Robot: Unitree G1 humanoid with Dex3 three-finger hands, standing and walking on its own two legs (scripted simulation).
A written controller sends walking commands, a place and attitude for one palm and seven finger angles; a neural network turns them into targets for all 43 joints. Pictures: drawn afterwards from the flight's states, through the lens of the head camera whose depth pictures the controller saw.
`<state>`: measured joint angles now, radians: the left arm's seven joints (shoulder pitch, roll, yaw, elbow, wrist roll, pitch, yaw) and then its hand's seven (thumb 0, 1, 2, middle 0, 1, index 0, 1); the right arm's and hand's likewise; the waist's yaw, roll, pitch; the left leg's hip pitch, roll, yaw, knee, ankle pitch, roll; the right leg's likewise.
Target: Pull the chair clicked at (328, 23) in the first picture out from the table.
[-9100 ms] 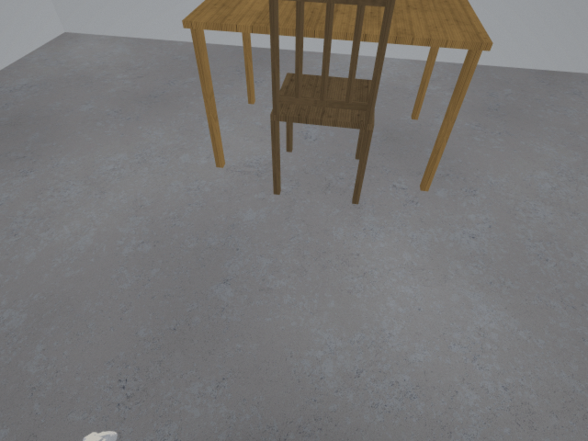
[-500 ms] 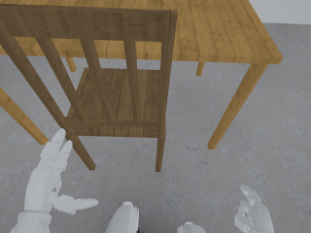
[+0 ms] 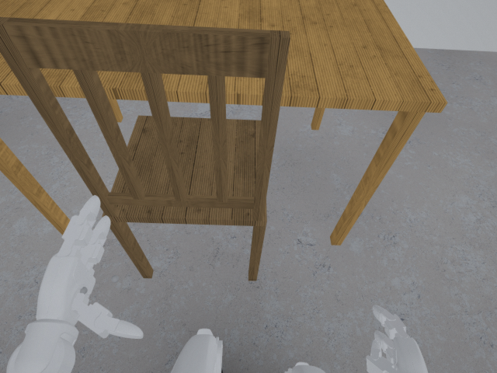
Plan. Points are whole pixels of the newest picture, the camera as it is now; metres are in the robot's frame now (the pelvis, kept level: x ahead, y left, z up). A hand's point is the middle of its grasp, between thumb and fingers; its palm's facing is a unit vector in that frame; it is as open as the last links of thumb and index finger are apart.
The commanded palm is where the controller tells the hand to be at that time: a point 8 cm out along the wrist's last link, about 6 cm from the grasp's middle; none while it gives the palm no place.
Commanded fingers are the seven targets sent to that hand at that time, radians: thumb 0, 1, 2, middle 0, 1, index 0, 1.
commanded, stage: raise the hand toward the chair's back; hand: left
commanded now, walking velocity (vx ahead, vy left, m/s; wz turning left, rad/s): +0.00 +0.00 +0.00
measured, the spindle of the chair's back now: (169, 148) +0.52 +0.19 +0.03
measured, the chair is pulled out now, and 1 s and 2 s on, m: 0.00 0.00 0.00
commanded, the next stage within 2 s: aim the fingers beside a spindle in 0.46 s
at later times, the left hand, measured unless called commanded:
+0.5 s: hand (124, 277) +0.24 +0.19 +0.05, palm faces +0.05 -1.00 -0.07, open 16.9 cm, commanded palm +0.22 +0.25 +0.05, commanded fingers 0.00 -0.50 0.30 -0.06 -0.08 -0.06 -0.08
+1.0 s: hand (138, 259) +0.28 +0.19 +0.04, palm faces +0.03 -1.00 -0.05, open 16.9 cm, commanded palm +0.26 +0.24 +0.03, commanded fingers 0.00 -0.50 0.30 -0.06 -0.08 -0.06 -0.08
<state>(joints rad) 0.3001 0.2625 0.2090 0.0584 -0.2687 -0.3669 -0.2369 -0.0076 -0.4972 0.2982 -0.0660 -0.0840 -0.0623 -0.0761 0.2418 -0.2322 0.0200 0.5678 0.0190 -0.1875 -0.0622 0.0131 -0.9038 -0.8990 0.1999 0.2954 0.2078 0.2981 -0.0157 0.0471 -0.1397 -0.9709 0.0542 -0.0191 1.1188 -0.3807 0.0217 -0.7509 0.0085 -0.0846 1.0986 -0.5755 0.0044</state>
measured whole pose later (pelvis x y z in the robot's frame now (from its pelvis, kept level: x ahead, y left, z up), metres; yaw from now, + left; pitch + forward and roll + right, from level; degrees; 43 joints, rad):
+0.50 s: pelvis +0.00 -0.01 +0.00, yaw +0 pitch +13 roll -3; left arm 0.30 0.25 0.20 0.09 -0.27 -0.39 -0.23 -0.01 -0.50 0.30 -0.07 -0.08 -0.06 -0.08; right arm 0.23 -0.23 0.02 0.57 0.02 -0.19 -0.06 0.01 -0.90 -0.90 0.20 0.30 0.21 0.30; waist -0.02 0.05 -0.14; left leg -0.96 0.06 -0.02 1.11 -0.38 0.01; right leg -0.75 0.01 -0.08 1.10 -0.58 -0.01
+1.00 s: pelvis +0.01 -0.01 -0.01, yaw -1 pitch +16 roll -3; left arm 0.19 0.25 0.22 0.19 -0.27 -0.41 -0.25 -0.01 -0.50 0.30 -0.07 -0.08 -0.06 -0.08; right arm 0.23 -0.24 0.00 0.59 0.01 -0.18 -0.05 0.01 -0.91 -0.90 0.20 0.30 0.21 0.30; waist -0.03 0.04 -0.16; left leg -1.01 0.06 -0.01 1.14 -0.40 0.00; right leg -0.81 0.02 -0.07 1.14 -0.61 -0.01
